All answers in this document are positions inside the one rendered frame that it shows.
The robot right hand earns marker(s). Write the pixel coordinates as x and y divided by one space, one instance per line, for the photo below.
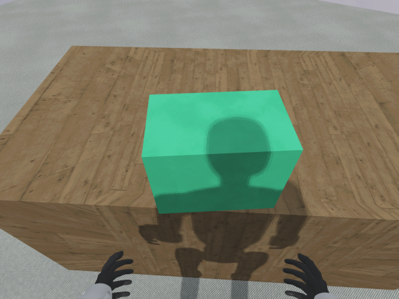
310 275

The pedestal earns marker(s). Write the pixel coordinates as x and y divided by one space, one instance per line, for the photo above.
73 185

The carton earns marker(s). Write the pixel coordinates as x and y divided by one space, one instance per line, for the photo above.
218 151

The robot left hand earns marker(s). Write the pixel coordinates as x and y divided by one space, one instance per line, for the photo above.
108 274

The left robot forearm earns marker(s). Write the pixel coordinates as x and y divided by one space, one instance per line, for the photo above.
97 291

